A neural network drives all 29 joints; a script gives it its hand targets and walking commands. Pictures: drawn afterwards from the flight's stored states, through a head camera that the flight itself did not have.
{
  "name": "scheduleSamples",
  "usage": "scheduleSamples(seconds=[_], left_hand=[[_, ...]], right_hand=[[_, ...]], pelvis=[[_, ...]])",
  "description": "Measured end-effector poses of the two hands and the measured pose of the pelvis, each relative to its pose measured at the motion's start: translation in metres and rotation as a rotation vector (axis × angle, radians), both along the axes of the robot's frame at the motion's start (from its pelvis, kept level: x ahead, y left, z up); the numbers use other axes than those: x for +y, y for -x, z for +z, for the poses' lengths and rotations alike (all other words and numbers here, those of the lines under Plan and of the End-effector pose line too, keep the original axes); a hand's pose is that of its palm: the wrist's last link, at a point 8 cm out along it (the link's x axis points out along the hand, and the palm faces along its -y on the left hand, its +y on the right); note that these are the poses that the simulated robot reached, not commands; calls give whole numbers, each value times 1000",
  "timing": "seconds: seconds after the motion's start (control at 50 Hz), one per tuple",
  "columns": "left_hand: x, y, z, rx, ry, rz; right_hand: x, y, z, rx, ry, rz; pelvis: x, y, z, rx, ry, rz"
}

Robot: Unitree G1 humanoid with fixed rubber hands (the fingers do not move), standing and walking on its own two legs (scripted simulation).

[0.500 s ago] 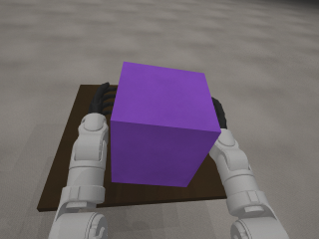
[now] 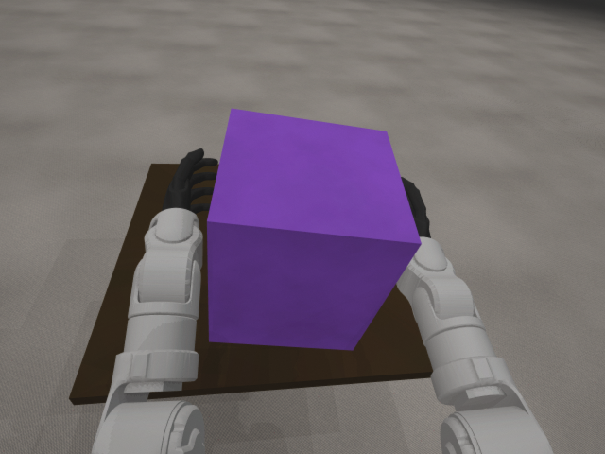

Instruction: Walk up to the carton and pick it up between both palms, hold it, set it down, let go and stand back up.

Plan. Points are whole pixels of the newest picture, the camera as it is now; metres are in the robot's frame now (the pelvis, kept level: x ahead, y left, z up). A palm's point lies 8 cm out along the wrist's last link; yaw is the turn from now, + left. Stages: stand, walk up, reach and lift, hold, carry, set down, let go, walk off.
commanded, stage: hold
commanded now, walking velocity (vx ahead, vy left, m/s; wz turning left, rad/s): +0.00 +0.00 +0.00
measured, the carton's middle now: (296, 238) +0.37 -0.01 +0.13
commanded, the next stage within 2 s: none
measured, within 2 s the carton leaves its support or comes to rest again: neither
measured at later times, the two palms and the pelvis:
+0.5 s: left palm (165, 204) +0.36 +0.16 +0.19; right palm (405, 225) +0.35 -0.14 +0.17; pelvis -0.01 +0.01 +0.00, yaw +0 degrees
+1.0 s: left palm (165, 209) +0.36 +0.15 +0.19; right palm (405, 225) +0.35 -0.15 +0.17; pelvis +0.00 +0.00 +0.00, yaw +0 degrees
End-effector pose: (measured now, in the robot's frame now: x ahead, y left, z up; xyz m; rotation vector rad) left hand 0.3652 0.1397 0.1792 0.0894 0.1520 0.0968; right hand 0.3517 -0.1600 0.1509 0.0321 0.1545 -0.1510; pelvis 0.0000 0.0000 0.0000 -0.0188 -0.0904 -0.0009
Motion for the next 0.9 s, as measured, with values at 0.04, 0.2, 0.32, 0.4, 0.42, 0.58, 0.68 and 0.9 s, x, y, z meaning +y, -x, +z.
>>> scheduleSamples(seconds=[0.04,0.2,0.32,0.4,0.42,0.58,0.68,0.9], left_hand=[[1,2,1,-2,3,4],[16,13,12,-7,35,35],[23,13,15,8,37,36],[21,9,16,10,30,26],[20,9,15,10,28,23],[12,5,13,9,18,7],[10,7,12,6,18,11],[14,10,11,6,27,28]], right_hand=[[1,1,2,-4,2,3],[15,2,21,-15,7,31],[22,-1,26,-2,-4,38],[20,-1,25,-1,-7,28],[20,-1,24,-1,-7,25],[11,1,19,-3,-5,10],[10,1,18,-7,-2,14],[13,-1,20,-7,1,30]], pelvis=[[0,0,0,-5,0,0],[-1,4,0,-25,-2,-5],[1,8,0,-20,-3,3],[3,9,0,-14,-1,4],[4,9,0,-13,-1,3],[6,7,-1,-12,2,-9],[5,5,-1,-17,2,-13],[1,3,0,-24,0,-2]])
